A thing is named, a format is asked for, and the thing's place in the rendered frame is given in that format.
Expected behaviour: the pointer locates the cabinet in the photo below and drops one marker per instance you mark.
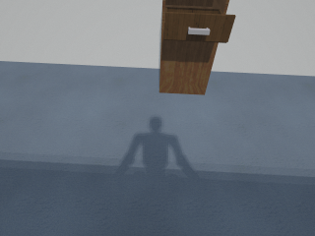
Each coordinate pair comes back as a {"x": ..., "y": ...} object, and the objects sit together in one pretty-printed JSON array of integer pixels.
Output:
[{"x": 185, "y": 66}]

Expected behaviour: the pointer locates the handle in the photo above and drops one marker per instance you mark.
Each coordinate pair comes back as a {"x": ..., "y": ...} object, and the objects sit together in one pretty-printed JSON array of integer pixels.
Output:
[{"x": 205, "y": 31}]

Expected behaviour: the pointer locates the drawer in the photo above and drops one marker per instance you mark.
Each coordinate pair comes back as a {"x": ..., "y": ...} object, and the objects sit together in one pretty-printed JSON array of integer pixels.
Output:
[{"x": 178, "y": 20}]

